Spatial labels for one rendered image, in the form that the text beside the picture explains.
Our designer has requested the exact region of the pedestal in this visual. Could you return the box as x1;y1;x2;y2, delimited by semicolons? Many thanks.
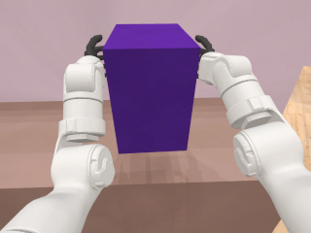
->
0;97;281;233

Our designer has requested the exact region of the right robot forearm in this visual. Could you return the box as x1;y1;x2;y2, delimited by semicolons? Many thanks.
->
198;51;304;161

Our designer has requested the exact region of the robot right upper arm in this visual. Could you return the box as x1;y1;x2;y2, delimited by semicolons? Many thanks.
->
233;120;311;233

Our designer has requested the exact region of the left robot forearm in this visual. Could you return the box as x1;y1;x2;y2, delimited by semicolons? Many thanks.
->
51;55;106;177

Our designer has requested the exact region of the carton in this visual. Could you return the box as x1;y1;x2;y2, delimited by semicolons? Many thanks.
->
102;23;201;154

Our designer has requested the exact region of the right robot hand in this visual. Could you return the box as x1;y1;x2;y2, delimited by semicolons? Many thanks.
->
194;35;215;79

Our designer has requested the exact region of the robot left upper arm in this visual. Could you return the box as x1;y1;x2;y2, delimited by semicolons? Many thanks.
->
0;144;116;233

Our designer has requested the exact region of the left robot hand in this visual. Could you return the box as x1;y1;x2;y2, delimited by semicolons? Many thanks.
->
84;34;107;78

